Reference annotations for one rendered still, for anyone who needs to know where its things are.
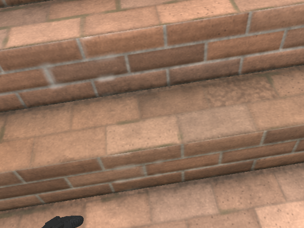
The left robot hand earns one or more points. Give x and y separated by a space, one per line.
64 222

